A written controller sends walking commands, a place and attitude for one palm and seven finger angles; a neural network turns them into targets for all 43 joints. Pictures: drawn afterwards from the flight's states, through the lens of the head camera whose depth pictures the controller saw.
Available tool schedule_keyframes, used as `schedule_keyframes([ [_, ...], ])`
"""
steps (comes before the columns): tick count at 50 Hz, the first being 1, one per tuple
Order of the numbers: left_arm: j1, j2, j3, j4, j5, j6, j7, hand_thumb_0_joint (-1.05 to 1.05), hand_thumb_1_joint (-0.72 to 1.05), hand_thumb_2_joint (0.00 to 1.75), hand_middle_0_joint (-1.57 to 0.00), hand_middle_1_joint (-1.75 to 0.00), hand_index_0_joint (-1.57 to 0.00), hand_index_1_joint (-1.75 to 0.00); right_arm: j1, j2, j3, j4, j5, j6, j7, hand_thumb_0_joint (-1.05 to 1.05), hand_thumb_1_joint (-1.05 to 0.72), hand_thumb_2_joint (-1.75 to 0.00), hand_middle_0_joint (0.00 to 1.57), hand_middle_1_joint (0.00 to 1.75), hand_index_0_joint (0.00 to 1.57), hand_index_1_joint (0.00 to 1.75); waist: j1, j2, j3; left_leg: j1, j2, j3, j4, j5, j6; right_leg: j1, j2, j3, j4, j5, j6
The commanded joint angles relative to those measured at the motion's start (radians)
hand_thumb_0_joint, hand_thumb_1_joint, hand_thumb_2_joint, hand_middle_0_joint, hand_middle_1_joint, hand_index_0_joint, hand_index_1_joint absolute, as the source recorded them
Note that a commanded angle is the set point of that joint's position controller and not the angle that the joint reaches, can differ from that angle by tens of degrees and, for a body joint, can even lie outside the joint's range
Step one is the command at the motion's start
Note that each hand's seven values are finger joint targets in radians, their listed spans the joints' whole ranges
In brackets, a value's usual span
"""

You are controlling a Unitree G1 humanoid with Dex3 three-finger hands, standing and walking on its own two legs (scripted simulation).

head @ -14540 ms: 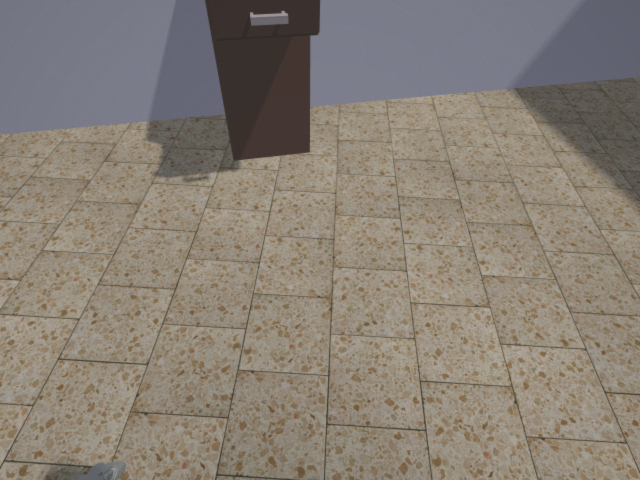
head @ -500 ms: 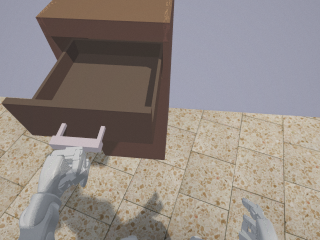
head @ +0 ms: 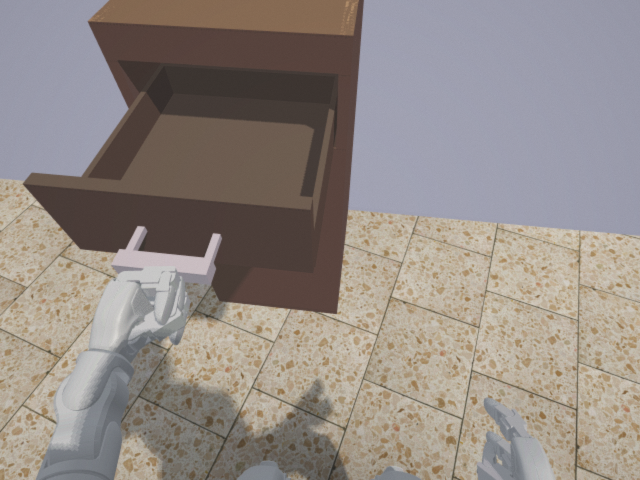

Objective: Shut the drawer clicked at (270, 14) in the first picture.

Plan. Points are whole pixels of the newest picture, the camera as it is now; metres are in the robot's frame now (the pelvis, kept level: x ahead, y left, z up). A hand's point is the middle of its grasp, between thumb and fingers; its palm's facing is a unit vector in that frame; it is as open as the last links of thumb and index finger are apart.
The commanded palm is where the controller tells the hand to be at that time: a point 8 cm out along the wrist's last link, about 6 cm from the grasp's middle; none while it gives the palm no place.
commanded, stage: push the drawer shut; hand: left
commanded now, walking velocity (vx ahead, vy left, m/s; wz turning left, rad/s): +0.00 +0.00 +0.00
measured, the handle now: (171, 252) +0.38 +0.21 +0.06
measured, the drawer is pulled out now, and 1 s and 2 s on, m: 0.28 0.15 0.04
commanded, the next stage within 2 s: none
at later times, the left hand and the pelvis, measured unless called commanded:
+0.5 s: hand (199, 259) +0.37 +0.18 +0.06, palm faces -0.09 -0.99 -0.05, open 3.0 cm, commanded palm +0.36 +0.23 +0.06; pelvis -0.01 +0.01 +0.00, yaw -1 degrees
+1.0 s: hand (211, 229) +0.42 +0.17 +0.06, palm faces -0.08 -1.00 -0.04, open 3.1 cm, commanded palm +0.41 +0.22 +0.06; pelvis -0.01 +0.01 +0.00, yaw -2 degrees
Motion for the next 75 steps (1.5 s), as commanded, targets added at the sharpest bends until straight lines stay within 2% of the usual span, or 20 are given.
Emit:
schedule_keyframes([
  [1, -0.442, 0.161, 0.050, -0.154, -0.012, -0.053, 0.016, 0.00, 0.90, 0.90, -1.40, -1.60, -1.40, -1.60, -0.017, -0.134, -0.051, -0.119, 0.003, -0.043, -0.019, 0.00, -0.90, -0.90, 0.20, 0.30, 0.20, 0.30, -0.075, -0.015, -0.240, 0.086, -0.025, -0.012, -0.131, 0.131, 0.032, 0.129, 0.016, 0.100, -0.161, 0.129, 0.023],
  [10, -0.621, 0.175, 0.047, -0.016, 0.002, -0.053, 0.030, 0.00, 0.90, 0.90, -1.40, -1.60, -1.40, -1.60, 0.004, -0.135, -0.045, -0.105, 0.003, -0.022, -0.020, 0.00, -0.90, -0.90, 0.20, 0.30, 0.20, 0.30, -0.075, 0.008, -0.263, 0.093, -0.026, -0.019, -0.148, 0.099, 0.030, 0.113, 0.015, 0.096, -0.165, 0.086, 0.017],
  [13, -0.637, 0.211, 0.079, 0.048, 0.009, -0.058, 0.035, 0.00, 0.90, 0.90, -1.40, -1.60, -1.40, -1.60, 0.020, -0.142, -0.047, -0.101, 0.002, -0.010, -0.017, 0.00, -0.90, -0.90, 0.20, 0.30, 0.20, 0.30, -0.071, -0.029, -0.260, 0.070, -0.024, -0.017, -0.149, 0.091, 0.031, 0.126, 0.017, 0.100, -0.170, 0.075, 0.018],
  [18, -0.735, 0.197, 0.058, 0.105, 0.023, -0.070, 0.043, 0.00, 0.90, 0.90, -1.40, -1.60, -1.40, -1.60, 0.039, -0.141, -0.047, -0.102, 0.000, 0.011, -0.009, 0.00, -0.90, -0.90, 0.20, 0.30, 0.20, 0.30, -0.082, 0.007, -0.262, 0.079, -0.026, -0.018, -0.152, 0.095, 0.031, 0.103, 0.021, 0.096, -0.161, 0.088, 0.013],
  [21, -0.743, 0.197, 0.064, 0.133, 0.032, -0.077, 0.047, 0.00, 0.90, 0.90, -1.40, -1.60, -1.40, -1.60, 0.058, -0.141, -0.054, -0.101, -0.001, 0.023, -0.003, 0.00, -0.90, -0.90, 0.20, 0.30, 0.20, 0.30, -0.076, 0.014, -0.295, 0.095, -0.025, -0.011, -0.151, 0.133, 0.028, 0.117, 0.021, 0.095, -0.152, 0.140, 0.013],
  [23, -0.760, 0.223, 0.085, 0.160, 0.036, -0.079, 0.053, 0.00, 0.90, 0.90, -1.40, -1.60, -1.40, -1.60, 0.072, -0.146, -0.056, -0.097, -0.004, 0.033, -0.001, 0.00, -0.90, -0.90, 0.20, 0.30, 0.20, 0.30, -0.081, -0.030, -0.305, 0.080, -0.023, -0.012, -0.146, 0.144, 0.032, 0.132, 0.025, 0.096, -0.148, 0.157, 0.015],
  [26, -0.802, 0.205, 0.070, 0.161, 0.042, -0.089, 0.052, 0.00, 0.90, 0.90, -1.40, -1.60, -1.40, -1.60, 0.080, -0.141, -0.056, -0.096, -0.004, 0.045, 0.004, 0.00, -0.90, -0.90, 0.20, 0.30, 0.20, 0.30, -0.080, 0.021, -0.319, 0.097, -0.023, -0.010, -0.149, 0.157, 0.027, 0.121, 0.024, 0.093, -0.140, 0.174, 0.012],
  [30, -0.798, 0.223, 0.089, 0.187, 0.051, -0.094, 0.060, 0.00, 0.90, 0.90, -1.40, -1.60, -1.40, -1.60, 0.104, -0.145, -0.062, -0.092, -0.008, 0.062, 0.010, 0.00, -0.90, -0.90, 0.20, 0.30, 0.20, 0.30, -0.077, 0.017, -0.341, 0.114, -0.018, -0.009, -0.145, 0.224, 0.026, 0.133, 0.029, 0.088, -0.126, 0.246, 0.009],
  [33, -0.821, 0.198, 0.072, 0.199, 0.051, -0.096, 0.064, 0.00, 0.90, 0.90, -1.40, -1.60, -1.40, -1.60, 0.113, -0.145, -0.064, -0.089, -0.009, 0.070, 0.013, 0.00, -0.90, -0.90, 0.20, 0.30, 0.20, 0.30, -0.090, -0.010, -0.331, 0.120, -0.016, -0.009, -0.139, 0.232, 0.029, 0.117, 0.034, 0.084, -0.126, 0.255, 0.010],
  [34, -0.840, 0.235, 0.102, 0.216, 0.054, -0.098, 0.068, 0.00, 0.90, 0.90, -1.40, -1.60, -1.40, -1.60, 0.118, -0.148, -0.066, -0.080, -0.009, 0.075, 0.012, 0.00, -0.90, -0.90, 0.20, 0.30, 0.20, 0.30, -0.090, -0.020, -0.329, 0.104, -0.015, -0.007, -0.137, 0.219, 0.029, 0.120, 0.032, 0.090, -0.130, 0.248, 0.013],
  [38, -0.916, 0.256, 0.109, 0.270, 0.063, -0.104, 0.070, 0.00, 0.90, 0.90, -1.40, -1.60, -1.40, -1.60, 0.123, -0.150, -0.062, -0.069, -0.010, 0.089, 0.009, 0.00, -0.90, -0.90, 0.20, 0.30, 0.20, 0.30, -0.103, -0.013, -0.303, 0.085, -0.016, -0.008, -0.134, 0.190, 0.031, 0.099, 0.032, 0.091, -0.132, 0.222, 0.011],
  [44, -1.001, 0.226, 0.089, 0.287, 0.069, -0.122, 0.070, 0.00, 0.90, 0.90, -1.40, -1.60, -1.40, -1.60, 0.143, -0.145, -0.066, -0.057, -0.014, 0.098, 0.013, 0.00, -0.90, -0.90, 0.20, 0.30, 0.20, 0.30, -0.110, 0.029, -0.397, 0.154, -0.014, -0.016, -0.115, 0.264, 0.027, 0.077, 0.035, 0.086, -0.108, 0.274, 0.009],
  [47, -1.015, 0.269, 0.122, 0.319, 0.069, -0.125, 0.069, 0.00, 0.90, 0.90, -1.40, -1.60, -1.40, -1.60, 0.146, -0.149, -0.064, -0.052, -0.015, 0.106, 0.013, 0.00, -0.90, -0.90, 0.20, 0.30, 0.20, 0.30, -0.106, 0.012, -0.388, 0.111, -0.016, -0.009, -0.112, 0.249, 0.028, 0.104, 0.033, 0.094, -0.111, 0.278, 0.009],
  [49, -1.055, 0.246, 0.101, 0.352, 0.071, -0.128, 0.065, 0.00, 0.90, 0.90, -1.40, -1.60, -1.40, -1.60, 0.147, -0.145, -0.060, -0.049, -0.015, 0.109, 0.014, 0.00, -0.90, -0.90, 0.20, 0.30, 0.20, 0.30, -0.120, 0.021, -0.364, 0.109, -0.014, -0.013, -0.110, 0.237, 0.029, 0.067, 0.037, 0.091, -0.108, 0.262, 0.009],
  [58, -1.165, 0.359, 0.179, 0.459, 0.078, -0.142, 0.047, 0.00, 0.90, 0.90, -1.40, -1.60, -1.40, -1.60, 0.176, -0.154, -0.056, -0.038, -0.019, 0.125, 0.012, 0.00, -0.90, -0.90, 0.20, 0.30, 0.20, 0.30, -0.129, 0.015, -0.380, 0.034, -0.018, -0.006, -0.084, 0.194, 0.038, 0.082, 0.041, 0.111, -0.101, 0.238, 0.011],
  [62, -1.203, 0.339, 0.165, 0.495, 0.076, -0.140, 0.031, 0.00, 0.90, 0.90, -1.40, -1.60, -1.40, -1.60, 0.189, -0.152, -0.056, -0.036, -0.022, 0.129, 0.015, 0.00, -0.90, -0.90, 0.20, 0.30, 0.20, 0.30, -0.140, 0.035, -0.407, 0.039, -0.016, -0.005, -0.072, 0.201, 0.038, 0.062, 0.043, 0.112, -0.098, 0.238, 0.013],
  [65, -1.277, 0.398, 0.192, 0.528, 0.084, -0.137, 0.029, 0.00, 0.90, 0.90, -1.40, -1.60, -1.40, -1.60, 0.207, -0.162, -0.055, -0.028, -0.023, 0.132, 0.013, 0.00, -0.90, -0.90, 0.20, 0.30, 0.20, 0.30, -0.158, 0.016, -0.394, -0.007, -0.012, -0.009, -0.059, 0.174, 0.042, 0.042, 0.046, 0.116, -0.091, 0.210, 0.016],
  [66, -1.284, 0.389, 0.184, 0.533, 0.090, -0.137, 0.028, 0.00, 0.90, 0.90, -1.40, -1.60, -1.40, -1.60, 0.208, -0.160, -0.055, -0.029, -0.023, 0.132, 0.014, 0.00, -0.90, -0.90, 0.20, 0.30, 0.20, 0.30, -0.156, 0.055, -0.398, 0.003, -0.014, -0.009, -0.060, 0.172, 0.039, 0.027, 0.046, 0.115, -0.089, 0.200, 0.013],
  [72, -1.354, 0.401, 0.187, 0.553, 0.106, -0.131, 0.047, 0.00, 0.90, 0.90, -1.40, -1.60, -1.40, -1.60, 0.248, -0.169, -0.060, -0.016, -0.033, 0.138, 0.021, 0.00, -0.90, -0.90, 0.20, 0.30, 0.20, 0.30, -0.174, 0.075, -0.455, 0.040, -0.007, -0.021, -0.037, 0.204, 0.040, -0.026, 0.054, 0.106, -0.075, 0.199, 0.015],
  [75, -1.392, 0.412, 0.179, 0.609, 0.123, -0.122, 0.051, 0.00, 0.90, 0.90, -1.40, -1.60, -1.40, -1.60, 0.264, -0.173, -0.056, -0.010, -0.033, 0.145, 0.023, 0.00, -0.90, -0.90, 0.20, 0.30, 0.20, 0.30, -0.192, 0.057, -0.417, -0.009, -0.006, -0.024, -0.033, 0.171, 0.042, -0.044, 0.057, 0.107, -0.075, 0.171, 0.016],
])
